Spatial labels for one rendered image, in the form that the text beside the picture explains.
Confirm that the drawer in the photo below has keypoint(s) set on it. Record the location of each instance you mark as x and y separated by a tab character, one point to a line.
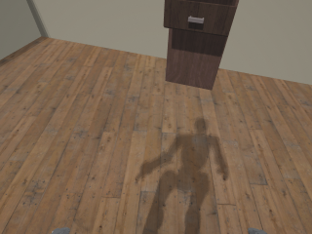
218	18

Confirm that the handle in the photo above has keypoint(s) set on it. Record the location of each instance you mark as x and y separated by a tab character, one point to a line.
197	20

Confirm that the cabinet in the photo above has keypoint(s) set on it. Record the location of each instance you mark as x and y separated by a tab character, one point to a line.
193	58

